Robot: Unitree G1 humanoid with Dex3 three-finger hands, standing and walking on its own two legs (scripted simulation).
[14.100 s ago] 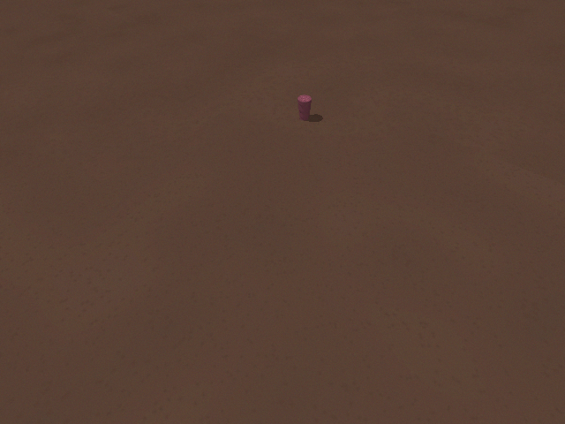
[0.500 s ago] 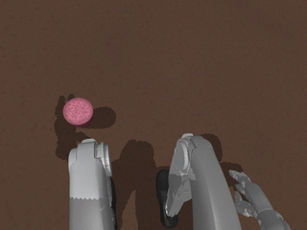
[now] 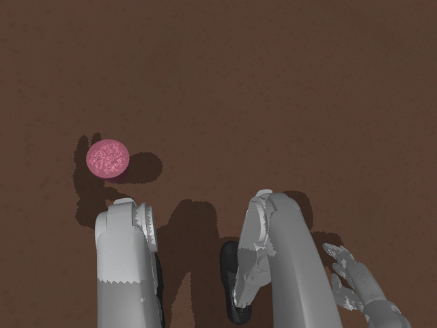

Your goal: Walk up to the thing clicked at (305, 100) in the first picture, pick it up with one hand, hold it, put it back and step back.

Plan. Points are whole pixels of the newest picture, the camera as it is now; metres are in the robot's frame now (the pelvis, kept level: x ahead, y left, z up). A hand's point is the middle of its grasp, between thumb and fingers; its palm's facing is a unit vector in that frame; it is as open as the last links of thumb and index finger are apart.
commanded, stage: go down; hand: left
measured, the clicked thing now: (112, 166) +0.43 +0.23 -0.30
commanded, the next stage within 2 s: none
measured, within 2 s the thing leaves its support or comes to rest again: neither
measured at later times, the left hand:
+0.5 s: hand out of the picture +0.36 +0.44 +0.01, palm faces +0.13 -0.99 -0.06, open 17.3 cm
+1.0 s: hand out of the picture +0.37 +0.44 +0.01, palm faces +0.13 -0.99 -0.05, open 17.3 cm
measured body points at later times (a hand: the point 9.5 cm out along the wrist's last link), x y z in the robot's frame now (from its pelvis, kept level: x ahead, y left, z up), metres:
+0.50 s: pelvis +0.00 +0.00 +0.00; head +0.21 +0.11 +0.38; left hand +0.35 +0.49 +0.02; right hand +0.18 -0.26 -0.08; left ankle +0.09 +0.11 -0.33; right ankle +0.11 -0.11 -0.33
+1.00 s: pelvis +0.00 +0.00 +0.00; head +0.22 +0.10 +0.38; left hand +0.35 +0.49 +0.02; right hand +0.18 -0.27 -0.08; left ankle +0.09 +0.11 -0.33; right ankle +0.11 -0.11 -0.33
